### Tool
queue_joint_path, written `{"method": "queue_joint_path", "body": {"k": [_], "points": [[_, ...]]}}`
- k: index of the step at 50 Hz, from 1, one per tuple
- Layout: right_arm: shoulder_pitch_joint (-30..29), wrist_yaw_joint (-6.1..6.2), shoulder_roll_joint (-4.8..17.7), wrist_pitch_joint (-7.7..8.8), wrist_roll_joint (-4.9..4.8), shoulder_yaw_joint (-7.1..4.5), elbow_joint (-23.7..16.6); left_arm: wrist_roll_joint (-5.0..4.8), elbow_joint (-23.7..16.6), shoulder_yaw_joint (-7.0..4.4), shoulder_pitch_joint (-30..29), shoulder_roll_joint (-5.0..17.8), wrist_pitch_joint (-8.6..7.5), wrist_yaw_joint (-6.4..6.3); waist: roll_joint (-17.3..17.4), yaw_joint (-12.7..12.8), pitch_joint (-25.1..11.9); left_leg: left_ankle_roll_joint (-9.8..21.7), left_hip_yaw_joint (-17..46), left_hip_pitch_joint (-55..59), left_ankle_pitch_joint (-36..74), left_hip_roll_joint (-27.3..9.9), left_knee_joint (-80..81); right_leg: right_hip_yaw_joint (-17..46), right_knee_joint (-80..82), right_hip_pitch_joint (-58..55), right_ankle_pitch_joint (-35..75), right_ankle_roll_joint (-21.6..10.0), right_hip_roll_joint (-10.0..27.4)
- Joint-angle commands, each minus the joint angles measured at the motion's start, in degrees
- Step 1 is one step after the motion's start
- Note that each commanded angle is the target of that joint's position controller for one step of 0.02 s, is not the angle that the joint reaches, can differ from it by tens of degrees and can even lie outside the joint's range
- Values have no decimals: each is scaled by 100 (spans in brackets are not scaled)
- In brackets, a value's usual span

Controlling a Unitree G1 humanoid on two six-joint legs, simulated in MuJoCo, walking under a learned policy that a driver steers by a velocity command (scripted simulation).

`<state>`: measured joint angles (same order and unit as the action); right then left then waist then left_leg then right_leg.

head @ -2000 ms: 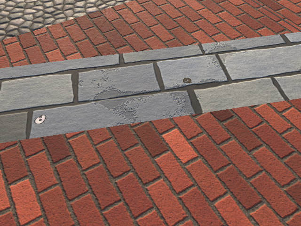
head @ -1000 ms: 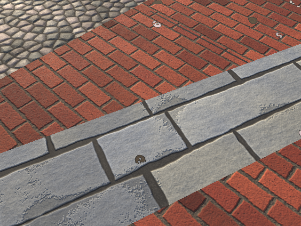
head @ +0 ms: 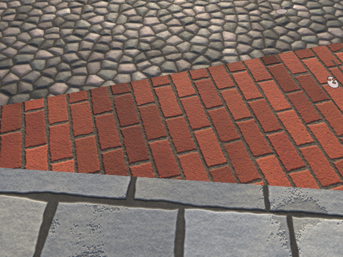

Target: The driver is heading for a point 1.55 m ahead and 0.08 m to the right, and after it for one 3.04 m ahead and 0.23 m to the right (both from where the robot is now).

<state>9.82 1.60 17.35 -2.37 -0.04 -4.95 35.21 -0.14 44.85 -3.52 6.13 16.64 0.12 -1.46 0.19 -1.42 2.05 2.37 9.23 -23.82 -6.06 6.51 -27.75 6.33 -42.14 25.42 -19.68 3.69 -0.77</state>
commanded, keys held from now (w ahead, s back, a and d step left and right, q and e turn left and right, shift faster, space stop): no key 1.00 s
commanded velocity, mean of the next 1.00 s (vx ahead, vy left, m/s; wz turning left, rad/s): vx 0.01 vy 0.00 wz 0.14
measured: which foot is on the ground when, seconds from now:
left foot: down 0.00-0.06, up 0.08-0.38, down 0.40-1.00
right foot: up 0.00-0.04, down 0.06-1.00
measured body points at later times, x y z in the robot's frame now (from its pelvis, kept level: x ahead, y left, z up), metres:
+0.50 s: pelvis +0.00 -0.02 +0.00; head +0.02 -0.01 +0.45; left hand +0.09 +0.25 -0.12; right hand +0.17 -0.26 -0.10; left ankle -0.03 +0.12 -0.73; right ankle +0.03 -0.15 -0.73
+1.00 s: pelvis +0.00 +0.00 +0.00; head +0.01 +0.00 +0.45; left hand +0.03 +0.27 -0.14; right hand +0.11 -0.25 -0.13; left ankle -0.03 +0.12 -0.73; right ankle +0.03 -0.15 -0.73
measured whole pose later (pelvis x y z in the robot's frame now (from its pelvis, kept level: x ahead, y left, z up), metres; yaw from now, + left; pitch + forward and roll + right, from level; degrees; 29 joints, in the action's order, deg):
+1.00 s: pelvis +0.00 +0.00 +0.00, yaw +6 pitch -2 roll +0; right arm 13.7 1.4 12.8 0.1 0.5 -1.7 49.8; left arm 0.2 58.3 -2.3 11.0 14.2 0.2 -2.0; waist 0.1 1.3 2.4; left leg 0.1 3.2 -9.7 -17.1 1.3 -28.8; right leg 1.6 -28.2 12.5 -13.8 2.6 2.0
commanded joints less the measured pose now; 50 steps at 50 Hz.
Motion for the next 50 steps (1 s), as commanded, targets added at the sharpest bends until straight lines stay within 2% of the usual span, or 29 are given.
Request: {"method": "queue_joint_path", "body": {"k": [1, 2, 3, 4, 5, 6, 7, 8, 9, 11, 12, 14, 15, 16, 17, 19, 20, 21, 22, 23, 24, 26, 31, 39, 50], "points": [[-163, 25, 865, 4, -38, -233, -446, -24, -274, -164, 340, 543, -156, 69, 982, 162, -924, 831, 1803, 836, -621, -1373, 757, -200, 860, -575, 237, -151, -92], [-192, 40, 810, -24, -75, -209, -449, -11, -195, -179, 566, 542, -183, 105, 958, 279, -932, 687, 1697, 699, -576, -1249, 570, -313, 1509, -1022, 686, -260, -56], [17, 50, 649, -34, -79, -156, -405, 69, -180, -236, 685, 739, -187, 110, 641, 257, -914, 415, 1423, 370, -949, -974, 168, 14, 2005, -1489, 931, -458, 431], [228, 38, 355, -24, -31, -79, -424, 203, -279, -312, 549, 1199, -153, 86, -716, 4, -777, 55, 464, -422, -2027, -221, -1057, 1368, 2514, -1789, 1148, -994, 1644], [17, 37, 683, 64, -12, -181, -596, 362, -314, -331, 451, 1280, -149, 93, -1773, 61, -474, -214, -37, -897, -2993, 176, -2304, 2524, 2794, -1156, 1671, -1876, 2348], [139, 24, 991, 99, 24, -278, -448, 309, -493, -255, 113, 996, -182, 65, -1249, 27, -421, -330, 264, -841, -2739, -11, -3221, 2254, 2706, -1084, 1803, -1959, 2222], [292, 16, 1005, 76, -11, -313, -261, 199, -525, -209, -115, 801, -187, 40, -883, -78, -380, -407, 247, -849, -2398, 2, -3581, 1624, 2524, -1131, 1896, -1684, 1851], [405, 52, 831, 25, 3, -280, -116, 94, -541, -175, -192, 698, -182, 28, -713, -104, -389, -510, 205, -891, -2162, -20, -3791, 1233, 2396, -1322, 1888, -1464, 1548], [420, 63, 673, -13, 16, -231, -75, 26, -517, -129, -148, 602, -179, 22, -696, -41, -349, -606, 230, -965, -2008, -31, -3966, 1084, 2321, -1445, 2227, -1473, 1501], [276, 52, 410, -27, -37, -128, -97, 40, -443, -65, 11, 468, -143, 16, -758, 30, -394, -732, 11, -709, -1850, -109, -3554, 639, 2275, -1568, 2577, -1485, 1264], [144, 51, 312, -19, -53, -77, -137, 57, -412, -54, 84, 445, -127, 12, -862, 96, -446, -775, -113, -618, -1804, -229, -3039, 530, 2226, -1766, 2611, -1476, 1202], [-65, 27, 136, -5, -24, 27, -188, 57, -368, -71, 146, 538, -82, 7, -1092, 227, -544, -825, -474, -32, -1877, -509, -1883, 380, 2144, -1853, 2636, -1442, 1128], [-163, 12, 112, 2, -36, 52, -209, 51, -328, -102, 268, 655, -52, 10, -1213, 331, -544, -824, -630, 225, -1982, -553, -1419, 429, 2125, -1849, 2667, -1482, 1170], [-158, 7, 204, 7, -70, 30, -183, 37, -287, -125, 386, 757, -25, 17, -1255, 391, -547, -813, -736, 424, -1904, -535, -1020, 525, 2080, -1872, 2729, -1520, 1227], [-45, 4, 268, 12, -88, 9, -102, 4, -262, -125, 405, 796, -6, 23, -1215, 351, -534, -763, -802, 668, -1540, -523, -465, 567, 2002, -1860, 2780, -1511, 1238], [224, -3, 328, 27, -41, 2, 101, -86, -152, -79, 530, 704, -34, 45, -986, 199, -442, -521, -767, 1444, -209, -548, 990, 530, 1899, -1594, 2787, -1259, 1138], [255, 29, 528, 29, 11, -14, 76, -36, -109, -36, 661, 620, -114, 73, -684, 249, -584, -340, -358, 2025, 459, -885, 952, 475, 1859, -1258, 2459, -952, 1073], [324, 78, 919, 11, 64, -84, 63, 132, -158, 9, 755, 505, -226, 151, 173, 454, -833, -91, 68, 2492, 1863, -1418, 365, 56, 1548, -900, 1896, -661, 700], [183, 14, 675, 17, 93, -42, 181, 133, -112, 55, 686, 296, -276, 166, 816, 477, -888, 181, 26, 1878, 1021, -1373, 292, -387, 1704, -1225, 1025, -360, 359], [51, -55, 369, 55, 108, 25, 112, 155, -85, 41, 332, 467, -268, 160, 537, 277, -665, 167, -5, 1594, 342, -1207, 410, -442, 1606, -1338, 987, -192, 308], [69, -70, 264, 92, 150, 63, 180, 136, -73, 34, 178, 449, -240, 148, 433, 233, -563, 80, -37, 1410, -7, -1147, 478, -467, 1581, -1377, 1060, -170, 298], [62, -79, 338, 171, 123, 64, 236, 104, -9, 31, 206, 437, -139, 100, 439, 249, -243, -21, -84, 1116, -155, -1061, 518, -446, 1577, -1367, 1172, -212, 307], [165, -40, 260, 242, 103, 124, 396, 83, 250, 24, 311, 393, -91, 45, 325, 273, -74, -73, -111, 899, -455, -995, 551, -431, 1626, -1457, 1138, -210, 321], [271, -25, 211, 299, 81, 158, 716, 56, 692, 0, 384, 421, -69, -18, 82, 266, -89, -83, -208, 954, -425, -895, 540, -421, 1688, -1542, 1213, -156, 336], [447, 8, 154, 310, 50, 197, 1291, 28, 1212, 10, 503, 393, -35, -89, 40, 258, -62, -127, -397, 1044, -258, -762, 529, -448, 1736, -1546, 1271, -191, 315]]}}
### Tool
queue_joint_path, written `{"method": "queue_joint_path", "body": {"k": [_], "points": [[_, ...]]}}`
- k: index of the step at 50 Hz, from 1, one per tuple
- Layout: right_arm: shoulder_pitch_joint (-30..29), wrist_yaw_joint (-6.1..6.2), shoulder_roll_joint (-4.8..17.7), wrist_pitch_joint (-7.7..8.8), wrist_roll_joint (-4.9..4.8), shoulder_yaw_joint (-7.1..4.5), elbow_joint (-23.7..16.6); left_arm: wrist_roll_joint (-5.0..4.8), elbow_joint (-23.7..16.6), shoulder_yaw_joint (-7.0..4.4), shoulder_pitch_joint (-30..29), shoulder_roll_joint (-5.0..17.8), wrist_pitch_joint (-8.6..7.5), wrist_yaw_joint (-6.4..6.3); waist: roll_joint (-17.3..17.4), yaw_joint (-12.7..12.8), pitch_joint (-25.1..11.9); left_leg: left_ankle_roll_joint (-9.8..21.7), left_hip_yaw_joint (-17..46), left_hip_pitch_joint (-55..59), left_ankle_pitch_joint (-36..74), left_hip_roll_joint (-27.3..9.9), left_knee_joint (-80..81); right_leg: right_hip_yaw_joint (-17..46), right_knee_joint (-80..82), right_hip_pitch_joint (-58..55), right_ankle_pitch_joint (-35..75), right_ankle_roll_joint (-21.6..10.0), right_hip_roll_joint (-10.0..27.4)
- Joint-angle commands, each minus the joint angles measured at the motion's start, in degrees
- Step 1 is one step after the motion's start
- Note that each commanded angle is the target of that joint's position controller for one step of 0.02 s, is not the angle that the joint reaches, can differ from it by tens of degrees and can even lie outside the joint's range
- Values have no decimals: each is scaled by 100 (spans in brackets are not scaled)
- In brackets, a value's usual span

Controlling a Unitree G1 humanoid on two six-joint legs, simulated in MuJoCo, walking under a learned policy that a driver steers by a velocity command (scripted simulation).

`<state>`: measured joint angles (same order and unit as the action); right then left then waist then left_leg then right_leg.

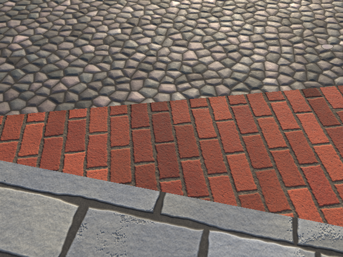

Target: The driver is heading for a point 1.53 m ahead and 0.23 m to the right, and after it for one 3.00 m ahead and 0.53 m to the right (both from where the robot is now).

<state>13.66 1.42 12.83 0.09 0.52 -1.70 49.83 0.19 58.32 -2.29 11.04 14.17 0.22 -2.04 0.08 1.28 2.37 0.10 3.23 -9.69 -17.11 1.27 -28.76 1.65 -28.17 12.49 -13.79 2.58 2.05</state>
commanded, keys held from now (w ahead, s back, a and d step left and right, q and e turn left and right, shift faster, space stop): no key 0.38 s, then w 0.62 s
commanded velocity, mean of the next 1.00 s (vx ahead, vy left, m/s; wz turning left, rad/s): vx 0.20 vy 0.00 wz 0.00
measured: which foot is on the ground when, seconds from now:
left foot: down 0.00-0.62, up 0.64-1.00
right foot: down 0.00-1.00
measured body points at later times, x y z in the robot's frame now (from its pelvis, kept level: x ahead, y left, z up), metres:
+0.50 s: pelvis +0.01 -0.01 +0.00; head +0.01 -0.01 +0.45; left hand +0.03 +0.25 -0.15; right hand +0.03 -0.26 -0.15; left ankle -0.02 +0.12 -0.74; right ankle +0.01 -0.15 -0.73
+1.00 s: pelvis +0.20 -0.02 -0.01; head +0.23 -0.02 +0.44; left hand +0.07 +0.22 -0.14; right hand +0.43 -0.23 -0.10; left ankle +0.38 +0.11 -0.71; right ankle +0.02 -0.13 -0.74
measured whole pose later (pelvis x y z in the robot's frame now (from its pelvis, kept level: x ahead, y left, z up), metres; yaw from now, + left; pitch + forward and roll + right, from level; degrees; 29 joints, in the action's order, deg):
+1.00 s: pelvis +0.20 -0.02 -0.01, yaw +0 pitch +2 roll +0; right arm -2.6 -2.3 13.5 5.1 -1.7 -1.4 48.4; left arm -0.7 62.2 -1.2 29.9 11.8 -4.4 -1.1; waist 1.1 5.9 1.7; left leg 2.4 -2.0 -34.4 -0.9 -2.4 -32.5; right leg -0.8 -8.3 -10.0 -20.1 -0.7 -0.5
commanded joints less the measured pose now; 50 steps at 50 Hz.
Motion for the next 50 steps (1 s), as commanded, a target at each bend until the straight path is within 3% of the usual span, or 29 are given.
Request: {"method": "queue_joint_path", "body": {"k": [1, 19, 21, 23, 26, 27, 29, 30, 31, 32, 33, 34, 35, 36, 38, 40, 43, 47, 49, 50], "points": [[79, 29, 605, 64, -9, -123, -120, -6, -97, -110, 23, 633, -42, -35, 50, -14, -86, 96, 190, -368, 851, -230, 630, 16, 343, -251, 684, -84, 30], [342, 75, 529, 61, -40, -22, 644, -19, 320, -44, 253, 452, -1, -77, -2, -43, 24, 50, 38, -410, 812, -148, 658, -46, 377, -218, 676, -135, -40], [471, 101, 563, 30, -77, -37, 751, -57, 404, -34, 386, 387, 16, -89, 90, -65, -20, 158, 4, -464, -823, -53, 735, -280, 196, -128, -730, -197, -267], [480, 122, 759, 30, -126, -97, 700, -83, 317, -50, 292, 424, -28, -95, 281, -132, 440, 447, 395, -862, -2583, -272, 953, -335, -116, 509, -2111, -343, -369], [840, 76, 1083, 193, -216, -223, 764, -111, 148, 21, 140, 106, -314, 33, 1057, -268, 639, 1054, 1909, -582, -3207, -1319, 1667, -512, -1221, 1181, -1225, -391, -378], [794, 63, 1102, 227, -233, -244, 747, -135, 122, 22, 146, 104, -401, 91, 1121, -236, 705, 1223, 2278, -755, -3102, -1579, 1806, -371, -1461, 1111, -1074, -486, -234], [251, 24, 976, 258, -255, -201, 566, -211, 224, 23, 607, 52, -524, 174, 1007, 171, 780, 1074, 1910, -1247, -2612, -1417, 1591, -366, -578, 292, -1119, -727, -181], [-78, 7, 865, 261, -270, -166, 438, -201, 417, -13, 1108, 112, -552, 180, 757, 420, 749, 824, 1358, -1651, -2053, -1025, 1125, -295, 141, -553, -813, -757, -229], [-278, -11, 591, 306, -223, -96, 325, -140, 615, -112, 1757, 437, -566, 173, -85, 598, 488, 500, 545, -2166, -1086, -490, -281, 682, 640, -1408, -778, -837, 342], [-379, 16, 334, 406, -200, -48, 79, -140, 746, -309, 2526, 1245, -604, 236, -1735, 735, 150, 140, -390, -3084, -980, 222, -2132, 2975, 1652, -2102, -1559, -1505, 1526], [-380, 20, 541, 510, -286, -96, 36, -23, 690, -219, 2409, 1087, -677, 280, -1456, 565, 210, 185, 94, -3582, -1477, 81, -3320, 4108, 1957, -1993, -1718, -1873, 2086], [-268, -37, 590, 579, -347, -111, 89, -30, 527, -121, 1948, 727, -729, 276, -861, 307, 523, 314, 284, -3917, -1049, -229, -3894, 3612, 1862, -1876, -1425, -1788, 2008], [-151, -94, 536, 624, -329, -104, 200, -53, 399, -69, 1690, 548, -751, 292, -626, 199, 520, 415, 217, -3958, -512, -428, -3971, 2893, 1853, -1837, -1113, -1589, 1706], [-234, -116, 597, 662, -281, -146, 207, -74, 331, -42, 1542, 509, -737, 310, -455, 146, 539, 457, 107, -4040, -86, -583, -3777, 2365, 1900, -1865, -619, -1427, 1529], [-482, -192, 638, 666, -205, -210, 153, -37, 326, 62, 1672, 229, -651, 289, -551, 171, 407, 392, -118, -3741, 416, -733, -3285, 1439, 1964, -1814, 710, -1200, 1155], [-705, -254, 410, 610, -187, -165, 79, -11, 323, 75, 1870, 287, -571, 214, -555, 202, 321, 227, -347, -3610, 704, -689, -2789, 958, 1998, -1753, 1461, -1226, 1009], [-1562, -284, 176, 578, -188, -41, -262, 7, 196, 46, 1820, 552, -509, 103, -479, 310, 513, 45, -558, -3091, 1330, -515, -1414, 538, 2235, -1103, 1472, -1247, 871], [-2097, -360, 359, 560, -241, -18, -503, -98, 232, -35, 2018, 720, -524, 64, -620, 300, 707, 128, -570, -2476, 1820, -377, -502, 376, 2419, -985, 1430, -1260, 1070], [-2123, -400, 508, 582, -239, -55, -574, -132, 228, -80, 1963, 746, -500, 62, -587, 146, 656, 295, -498, -2362, 1728, -353, -244, 297, 2190, -1403, 1983, -1166, 1230], [-1957, -410, 626, 598, -231, -107, -556, -118, 197, -107, 1884, 798, -476, 64, -615, -10, 481, 392, -530, -2068, 1607, -267, -191, 225, 1891, -1600, 2781, -1096, 1270]]}}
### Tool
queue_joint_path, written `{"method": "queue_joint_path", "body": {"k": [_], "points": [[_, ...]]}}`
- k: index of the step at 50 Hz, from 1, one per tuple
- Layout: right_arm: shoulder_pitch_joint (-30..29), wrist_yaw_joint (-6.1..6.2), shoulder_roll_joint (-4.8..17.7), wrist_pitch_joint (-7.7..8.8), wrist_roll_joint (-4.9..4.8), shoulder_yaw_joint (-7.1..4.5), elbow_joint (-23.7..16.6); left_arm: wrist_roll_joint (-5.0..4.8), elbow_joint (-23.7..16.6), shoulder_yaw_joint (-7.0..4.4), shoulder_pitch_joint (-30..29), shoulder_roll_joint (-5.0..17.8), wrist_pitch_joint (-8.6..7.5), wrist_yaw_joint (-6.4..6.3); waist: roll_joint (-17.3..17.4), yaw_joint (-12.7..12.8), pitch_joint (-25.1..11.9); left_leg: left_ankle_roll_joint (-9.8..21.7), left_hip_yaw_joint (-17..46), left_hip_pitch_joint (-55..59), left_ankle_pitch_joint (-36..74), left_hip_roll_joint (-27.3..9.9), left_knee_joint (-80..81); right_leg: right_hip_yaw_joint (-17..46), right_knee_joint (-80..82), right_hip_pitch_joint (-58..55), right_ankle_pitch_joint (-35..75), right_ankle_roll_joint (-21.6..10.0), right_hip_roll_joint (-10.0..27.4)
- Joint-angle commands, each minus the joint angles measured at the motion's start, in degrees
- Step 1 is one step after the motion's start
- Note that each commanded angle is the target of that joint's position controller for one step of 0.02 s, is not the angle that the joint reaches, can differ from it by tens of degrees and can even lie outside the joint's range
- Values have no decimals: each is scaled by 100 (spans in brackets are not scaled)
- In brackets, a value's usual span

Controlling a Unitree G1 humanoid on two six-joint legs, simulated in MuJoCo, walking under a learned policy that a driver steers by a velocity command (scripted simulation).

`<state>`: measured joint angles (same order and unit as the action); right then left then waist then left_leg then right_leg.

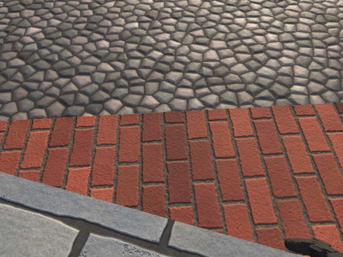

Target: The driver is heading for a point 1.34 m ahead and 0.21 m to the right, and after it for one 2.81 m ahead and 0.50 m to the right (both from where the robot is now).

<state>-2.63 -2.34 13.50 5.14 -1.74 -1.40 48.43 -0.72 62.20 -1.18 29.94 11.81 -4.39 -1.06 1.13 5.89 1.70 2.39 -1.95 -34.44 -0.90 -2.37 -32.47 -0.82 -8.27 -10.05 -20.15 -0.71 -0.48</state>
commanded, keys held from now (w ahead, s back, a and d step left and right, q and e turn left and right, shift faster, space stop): w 0.94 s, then w+e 0.06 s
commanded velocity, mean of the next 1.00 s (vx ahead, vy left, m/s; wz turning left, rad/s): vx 0.49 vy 0.00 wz -0.01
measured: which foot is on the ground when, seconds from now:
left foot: up 0.00-0.04, down 0.06-0.60, up 0.62-1.00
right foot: down 0.00-0.06, up 0.08-0.58, down 0.60-1.00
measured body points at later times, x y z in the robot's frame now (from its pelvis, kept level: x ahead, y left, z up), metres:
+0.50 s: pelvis +0.29 +0.03 +0.01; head +0.31 +0.02 +0.46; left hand +0.49 +0.26 -0.09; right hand +0.25 -0.24 -0.13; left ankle +0.19 +0.12 -0.73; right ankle +0.49 -0.12 -0.69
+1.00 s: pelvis +0.58 -0.02 +0.02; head +0.60 -0.02 +0.46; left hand +0.56 +0.25 -0.12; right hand +0.76 -0.26 -0.10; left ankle +0.78 +0.15 -0.67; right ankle +0.51 -0.11 -0.73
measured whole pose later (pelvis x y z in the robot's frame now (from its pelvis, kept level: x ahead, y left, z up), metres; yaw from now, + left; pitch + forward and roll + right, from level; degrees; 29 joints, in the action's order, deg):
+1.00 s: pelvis +0.58 -0.02 +0.02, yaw +0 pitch +1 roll -2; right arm 3.2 -0.4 14.6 4.3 -0.5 -3.0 51.5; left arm -0.3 56.0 -2.8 22.0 13.2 -5.1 0.1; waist 2.4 3.9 0.5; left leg 0.6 2.1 -38.3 4.1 -6.7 -36.8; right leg -3.1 -11.3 0.4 -12.4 -3.3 -3.8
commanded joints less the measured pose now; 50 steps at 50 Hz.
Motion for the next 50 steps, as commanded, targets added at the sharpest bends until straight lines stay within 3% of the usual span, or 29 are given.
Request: {"method": "queue_joint_path", "body": {"k": [1, 2, 3, 4, 5, 6, 7, 8, 10, 11, 13, 16, 20, 25, 27, 28, 29, 30, 31, 32, 33, 34, 35, 36, 38, 40, 44, 47, 50], "points": [[18, -26, 708, 99, 1, -213, -341, 1, -229, -251, -83, 1108, 22, -30, -819, -693, 224, 266, -119, 949, -161, 260, 127, 384, -598, 529, 4535, -695, 1521], [812, 3, 901, 86, -10, -338, -106, 41, -272, -254, -173, 1100, 77, -26, -857, -1105, -285, 408, -231, 1939, -269, 445, 85, 216, -1543, 630, 5430, -582, 1366], [1804, 54, 1135, 53, -30, -468, 184, 89, -360, -218, -243, 1041, 109, -16, -789, -1553, -881, 598, -18, 3375, -326, 273, 40, 92, -2808, 1343, 5212, -405, 1124], [2684, 103, 1678, 23, 124, -596, 353, 145, -508, -51, 262, 460, 53, 51, 368, -1453, -1845, 1343, 2219, 5632, -1262, -1236, 165, -82, -5051, 3413, 2929, -105, 418], [2846, 55, 1531, 11, 133, -515, 449, 54, -436, 77, 507, 30, -103, 91, 1295, -1301, -2520, 1806, 4595, 6085, -2492, -2062, 1422, 609, -6429, 4423, -1191, -23, -336], [2345, 39, 1094, 52, 78, -382, 429, -141, -615, -95, -177, 651, -237, 111, 954, -1264, -1525, 1443, 4243, 5297, -2740, -1780, 1763, 887, -7006, 5011, -1039, -178, 13], [1729, 36, 889, 85, 59, -318, 312, -229, -797, -161, -692, 885, -312, 94, 617, -1074, -732, 1229, 3347, 4309, -2219, -1630, 1884, 677, -6929, 5155, -455, -282, 321], [1300, 16, 729, 118, 106, -265, 237, -177, -827, -195, -924, 907, -327, 41, 167, -878, -406, 1122, 2631, 3415, -1407, -1424, 2024, 580, -6642, 4842, 72, -292, 594], [1044, -31, 473, 163, 220, -194, 273, -78, -791, -237, -718, 669, -194, 4, 303, -487, -270, 1008, 1733, 2466, -767, -1026, 2315, 591, -6172, 4134, 529, -274, 893], [1102, -32, 448, 172, 204, -187, 333, -73, -786, -236, -651, 552, -125, -1, 331, -423, -223, 1051, 1533, 2278, -663, -950, 2441, 545, -6006, 4028, 543, -250, 929], [1308, 23, 582, 196, 185, -199, 469, -38, -916, -265, -887, 557, -38, -18, 291, -381, -1, 1144, 1232, 2031, -432, -908, 2649, 452, -5631, 4236, 740, -151, 990], [1682, 164, 797, 171, 189, -230, 596, 39, -1254, -300, -1737, 656, -41, -15, 125, -556, 233, 1165, 1062, 2266, -164, -915, 2780, 407, -4588, 4941, 1630, 33, 1034], [2123, 258, 924, 115, 128, -233, 698, 19, -1525, -218, -2668, 499, -121, 94, 97, -851, 289, 943, 602, 2472, 58, -702, 2788, 102, -2988, 4642, 2731, 52, 734], [2698, 288, 984, -28, 64, -268, 951, -43, -1859, -165, -3416, 565, -168, 268, 71, -1035, 420, 890, 649, 3605, 294, -1105, 2371, 136, -2229, 4893, 2409, -89, 576], [2677, 305, 1053, -101, 64, -309, 966, -50, -1922, -197, -3350, 700, -196, 327, 155, -889, 300, 792, 682, 3996, 881, -1262, 2027, 104, -2071, 4700, 1938, -235, 485], [2579, 308, 1109, -132, 74, -328, 935, -53, -1885, -246, -3103, 820, -206, 336, 265, -717, 119, 724, 640, 4065, 1671, -1252, 1712, -6, -2035, 4256, 1705, -324, 346], [2446, 301, 1123, -169, 93, -330, 895, -50, -1740, -344, -2525, 996, -211, 327, 340, -372, -256, 629, 490, 3999, 2706, -1104, 1021, -191, -1968, 3394, 1652, -459, 136], [2394, 296, 982, -194, 132, -269, 832, -44, -1425, -496, -1479, 1288, -203, 285, 282, 77, -911, 457, 257, 3501, 2882, -770, -176, -163, -2024, 1931, 1786, -661, 142], [2786, 267, 560, -143, 206, -126, 697, 77, -1241, -624, -552, 1792, -185, 245, -525, 121, -1852, 153, -25, 1606, 1159, -198, -2258, 1614, -2171, -358, 1594, -1291, 1474], [3234, 214, 38, -5, 184, 41, 793, 39, -1117, -613, -246, 1821, -151, 286, -1677, -35, -2547, -48, 437, 15, -3072, 682, -3759, 4025, -1279, -1543, 554, -1889, 2369], [2716, 186, 723, 119, 3, -128, 731, 6, -1143, -456, -444, 1307, -160, 279, -1190, 72, -2036, 87, 989, -607, -3156, 357, -4354, 3919, -986, -1220, 85, -1616, 2171], [2178, 181, 954, 199, -107, -187, 539, 0, -1270, -393, -1041, 1141, -163, 257, -934, -58, -1183, 162, 777, -869, -2618, 44, -4324, 3056, -846, -333, 495, -1404, 2017], [1895, 222, 937, 225, -66, -200, 498, 48, -1369, -348, -1493, 1015, -171, 257, -461, -222, -750, 159, 647, -653, -2079, -230, -4043, 2440, -660, 550, 1104, -1319, 1822], [1847, 247, 856, 185, 8, -236, 499, 101, -1399, -307, -1730, 866, -188, 276, -358, -415, -469, 133, 630, -359, -1755, -418, -3720, 1964, -475, 1196, 1571, -1253, 1616], [2084, 254, 557, 31, 41, -225, 568, 124, -1337, -265, -1777, 709, -214, 312, -482, -657, -398, 84, 630, 124, -1481, -571, -3359, 1488, -155, 1736, 1765, -1239, 1376], [1981, 275, 469, -64, 72, -231, 520, 90, -1231, -297, -1611, 845, -242, 281, -458, -715, -218, -16, 550, -3, -1262, -627, -2981, 1165, 44, 1954, 2084, -1312, 1334], [1128, 264, 457, -72, 158, -250, 218, 91, -1047, -329, -1216, 976, -180, 144, -411, -550, 38, -190, 471, -554, -58, -619, -1650, 720, 176, 1795, 2426, -1215, 1209], [501, 210, 340, -30, 136, -198, 46, 54, -942, -334, -960, 1028, -145, 84, -431, -367, 154, -184, 263, -268, 719, -412, -611, 390, 215, 1803, 2339, -1062, 1047], [-42, 151, 356, 2, 101, -178, -151, -12, -752, -345, -534, 1033, -89, 69, -403, -206, 329, -194, 280, -235, 704, -251, -74, 574, 57, 1460, 2196, -1076, 1175]]}}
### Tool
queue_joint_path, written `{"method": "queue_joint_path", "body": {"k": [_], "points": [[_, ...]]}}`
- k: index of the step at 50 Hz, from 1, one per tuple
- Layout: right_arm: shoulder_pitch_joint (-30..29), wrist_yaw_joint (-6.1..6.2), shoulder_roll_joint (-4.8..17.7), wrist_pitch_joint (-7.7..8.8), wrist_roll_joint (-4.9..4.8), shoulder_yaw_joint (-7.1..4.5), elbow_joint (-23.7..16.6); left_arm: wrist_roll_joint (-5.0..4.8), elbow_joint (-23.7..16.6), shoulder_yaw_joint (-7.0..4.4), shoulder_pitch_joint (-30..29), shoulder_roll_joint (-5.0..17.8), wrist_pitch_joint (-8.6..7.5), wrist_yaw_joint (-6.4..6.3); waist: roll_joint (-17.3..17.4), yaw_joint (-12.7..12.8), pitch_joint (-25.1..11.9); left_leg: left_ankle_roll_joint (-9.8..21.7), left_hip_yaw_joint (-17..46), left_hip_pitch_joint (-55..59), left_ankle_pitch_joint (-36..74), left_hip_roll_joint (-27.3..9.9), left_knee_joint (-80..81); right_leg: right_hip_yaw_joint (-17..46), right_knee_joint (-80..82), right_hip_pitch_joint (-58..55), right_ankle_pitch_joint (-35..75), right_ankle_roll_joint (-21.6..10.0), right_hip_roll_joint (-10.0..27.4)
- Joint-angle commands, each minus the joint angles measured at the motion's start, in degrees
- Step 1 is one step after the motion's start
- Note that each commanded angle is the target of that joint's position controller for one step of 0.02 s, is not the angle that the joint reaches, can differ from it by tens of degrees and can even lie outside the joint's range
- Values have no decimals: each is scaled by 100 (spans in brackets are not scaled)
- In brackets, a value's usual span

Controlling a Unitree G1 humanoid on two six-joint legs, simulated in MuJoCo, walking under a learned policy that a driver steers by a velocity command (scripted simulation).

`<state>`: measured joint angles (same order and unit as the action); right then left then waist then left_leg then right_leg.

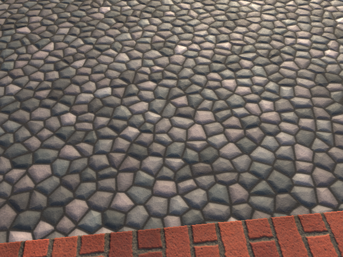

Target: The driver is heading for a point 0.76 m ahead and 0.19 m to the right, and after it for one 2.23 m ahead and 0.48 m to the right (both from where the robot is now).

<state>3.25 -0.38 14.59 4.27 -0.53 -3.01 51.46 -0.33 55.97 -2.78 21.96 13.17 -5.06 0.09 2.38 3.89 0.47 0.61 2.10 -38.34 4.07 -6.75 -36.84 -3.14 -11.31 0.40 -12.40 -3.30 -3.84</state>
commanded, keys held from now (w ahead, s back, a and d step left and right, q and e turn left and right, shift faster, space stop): w+e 0.84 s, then w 0.16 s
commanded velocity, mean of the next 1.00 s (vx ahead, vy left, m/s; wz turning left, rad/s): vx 0.50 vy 0.00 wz -0.46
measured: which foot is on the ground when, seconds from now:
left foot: up 0.00-0.12, down 0.14-0.68, up 0.70-1.00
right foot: down 0.00-0.16, up 0.18-0.66, down 0.68-1.00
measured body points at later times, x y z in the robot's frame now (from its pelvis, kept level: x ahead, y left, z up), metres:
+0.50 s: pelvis +0.27 +0.04 +0.00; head +0.29 +0.03 +0.45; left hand +0.47 +0.27 -0.12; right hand +0.22 -0.22 -0.15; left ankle +0.24 +0.15 -0.75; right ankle +0.38 -0.16 -0.68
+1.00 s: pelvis +0.51 -0.10 +0.00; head +0.52 -0.13 +0.45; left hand +0.71 +0.11 -0.11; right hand +0.53 -0.43 -0.11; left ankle +0.73 +0.01 -0.68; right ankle +0.47 -0.15 -0.75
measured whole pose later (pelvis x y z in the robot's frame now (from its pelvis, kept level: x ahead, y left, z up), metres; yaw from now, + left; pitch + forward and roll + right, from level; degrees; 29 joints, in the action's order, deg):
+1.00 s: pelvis +0.51 -0.10 +0.00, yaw -30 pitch +1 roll +1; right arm 3.3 -0.4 17.5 5.2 0.2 -5.0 48.0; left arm -0.6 44.6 -4.5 18.9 14.5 -4.0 -0.7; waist 2.4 1.3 1.2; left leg -1.0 5.7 -36.7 2.4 -5.8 -45.7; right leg 2.7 -21.6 10.8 -11.4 -5.9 -6.1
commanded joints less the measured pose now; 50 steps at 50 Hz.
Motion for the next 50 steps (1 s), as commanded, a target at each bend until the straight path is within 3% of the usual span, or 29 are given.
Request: {"method": "queue_joint_path", "body": {"k": [1, 5, 6, 7, 8, 9, 10, 11, 12, 13, 15, 19, 23, 25, 30, 32, 34, 35, 36, 37, 38, 39, 40, 41, 43, 45, 46, 48, 50], "points": [[-756, -76, 263, 108, -30, -15, -518, -67, -87, -197, 329, 907, 10, -55, -541, 2, 502, 6, -78, 88, 102, 214, 512, 879, 228, 221, 1459, -819, 1590], [-515, -164, 555, 227, -53, -113, -567, -99, -86, -285, 259, 1032, 144, -135, -698, -321, 283, 167, -43, 829, -553, 395, 910, 1236, -437, -158, 1965, -670, 1839], [-19, -149, 693, 250, -52, -198, -445, -97, -141, -284, 120, 1035, 171, -141, -732, -620, -3, 266, -176, 1592, -678, 542, 1024, 1159, -960, -71, 2662, -568, 1683], [929, -107, 981, 262, -10, -340, -177, -62, -213, -223, 53, 878, 183, -134, -639, -1023, -648, 449, -129, 2999, -579, 439, 876, 945, -2051, 397, 2785, -391, 1315], [1947, -45, 1433, 253, 76, -450, -46, 53, -389, -119, 125, 600, 191, -135, 124, -1290, -1619, 771, 1113, 4736, -665, -730, 729, 588, -3948, 1571, 1043, -152, 773], [2096, -88, 1597, 198, 66, -470, 53, -85, -410, 46, 977, -121, 89, -99, 1757, -845, -2312, 1543, 3616, 6218, -1908, -1829, 1536, 640, -5676, 3546, -2163, 124, 19], [1866, -98, 978, 189, 16, -313, -53, -206, -340, -105, 705, 547, 31, -103, 1122, -969, -1858, 1330, 3652, 5788, -2663, -1618, 1900, 1184, -6350, 4054, -2125, 86, 365], [1454, -76, 663, 193, -4, -229, -121, -272, -502, -204, 164, 823, 17, -116, 734, -950, -1039, 1053, 2704, 5000, -2630, -1476, 1976, 1051, -6449, 4347, -1603, 32, 597], [1054, -81, 549, 203, 30, -190, -162, -258, -529, -223, -47, 770, 33, -156, 242, -770, -623, 934, 2078, 4164, -2168, -1279, 2157, 965, -6273, 4098, -1067, 45, 857], [796, -86, 408, 210, 74, -164, -149, -189, -548, -265, -132, 688, 70, -177, 219, -624, -316, 879, 1535, 3559, -1795, -1071, 2358, 965, -5979, 3884, -727, 56, 1015], [659, -73, 301, 233, 147, -164, -77, -197, -557, -286, 60, 440, 215, -144, 449, -394, -178, 858, 840, 2991, -1426, -877, 2653, 949, -5708, 3404, -444, 53, 1216], [805, 33, 529, 286, 143, -257, 73, -147, -839, -313, -381, 385, 391, -140, 117, -359, 145, 979, 96, 2928, -741, -920, 2935, 1020, -5035, 3901, 249, 116, 1310], [907, 126, 724, 214, 154, -314, 138, -99, -1048, -265, -932, 324, 334, -7, 40, -464, 299, 858, -663, 3161, -234, -797, 2957, 790, -3781, 3962, 1261, 146, 1246], [1072, 163, 786, 170, 102, -330, 163, -76, -1203, -211, -1368, 269, 314, 82, -62, -637, 410, 832, -940, 3288, -206, -809, 2966, 469, -3294, 3886, 1493, 113, 1192], [1516, 169, 1017, 1, -13, -407, 325, -95, -1721, -196, -2155, 360, 276, 291, -88, -824, 643, 752, -1316, 4179, 506, -1055, 2506, -3, -2510, 3978, 925, -141, 958], [1370, 179, 1190, -66, -45, -451, 285, -122, -1823, -284, -1952, 522, 286, 336, 152, -579, 359, 617, -1468, 4435, 2132, -1068, 1859, -292, -2463, 3447, 390, -358, 643], [1131, 209, 1256, -143, -107, -449, 209, -170, -1556, -557, -618, 1013, 293, 283, 165, 238, -429, 356, -1732, 4083, 3146, -784, -9, -486, -2079, 1539, 532, -723, 128], [1132, 233, 1095, -123, 20, -371, 73, -144, -1345, -789, 413, 1603, 350, 151, -467, 610, -1100, 86, -1766, 2724, 1663, -564, -1899, 743, -1990, -280, 284, -1118, 784], [1576, 152, 234, 16, 236, -111, -235, -244, -1358, -831, 152, 2047, 314, 144, -1754, -105, -1535, -199, -1064, 261, -3552, 705, -3685, 3897, -1191, -1918, -1071, -2076, 1998], [1033, 64, 695, 256, -16, -195, -355, -165, -1528, -648, 270, 1590, 252, 186, -1219, 182, -1985, -53, 207, -343, -3802, 752, -4189, 4871, -473, -2152, -1445, -2091, 2265], [559, 29, 975, 379, -227, -272, -506, -113, -1511, -537, 6, 1242, 190, 207, -959, 206, -1241, 98, 233, -715, -3260, 503, -4038, 4075, -363, -1666, -672, -1776, 2156], [558, 65, 917, 432, -172, -264, -456, -91, -1573, -508, -329, 1163, 151, 194, -544, -15, -833, 161, 247, -524, -2801, 264, -3672, 3360, -461, -935, 162, -1594, 1926], [644, 104, 935, 415, -30, -307, -357, -68, -1620, -467, -684, 1012, 143, 182, -304, -225, -596, 117, 266, -140, -2509, 63, -3224, 2786, -502, -202, 905, -1435, 1720], [775, 90, 948, 324, 0, -344, -313, -43, -1695, -409, -874, 862, 124, 175, -312, -428, -601, 79, 347, 317, -2329, -72, -2929, 2464, -484, 303, 1342, -1380, 1595], [778, 81, 806, 138, 38, -336, -356, -19, -1729, -397, -907, 880, 104, 123, -246, -540, -562, -61, 262, 568, -2262, -61, -2380, 2270, -335, 725, 1598, -1379, 1513], [643, 77, 529, 75, 131, -238, -383, 13, -1681, -437, -707, 1039, 93, 43, -200, -501, -560, -278, -47, 812, -1628, 157, -2021, 1744, -290, 1139, 2112, -1430, 1310], [507, 49, 628, 87, 107, -272, -424, 67, -1635, -468, -518, 1179, 54, 18, -327, -475, -477, -248, 93, 526, -922, 148, -1855, 1731, -296, 1033, 1881, -1334, 1303], [0, 10, 806, 144, 32, -320, -606, -35, -1427, -428, -190, 1115, -12, -130, -437, -364, -125, -166, 365, -16, -15, 76, -857, 1689, -243, 903, 1049, -1026, 1202], [-224, -55, 633, 168, 113, -264, -682, -58, -1334, -382, -109, 991, 35, -231, -665, -278, -33, -136, 377, 114, 1048, 150, -180, 1557, -509, 1062, 420, -928, 1054]]}}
